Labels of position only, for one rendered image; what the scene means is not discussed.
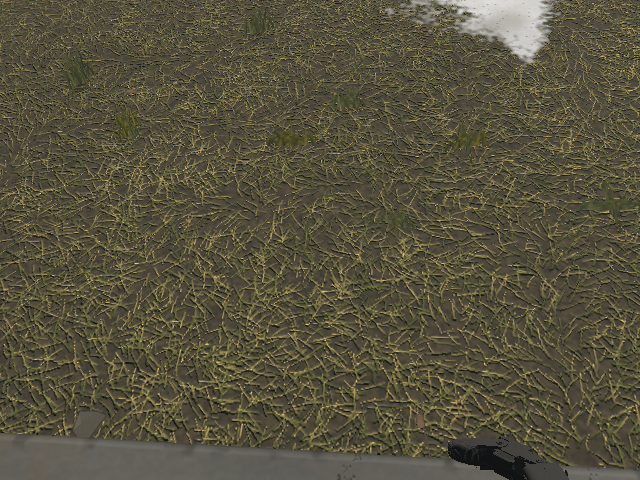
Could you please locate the robot right hand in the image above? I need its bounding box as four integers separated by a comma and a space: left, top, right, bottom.
448, 436, 569, 480

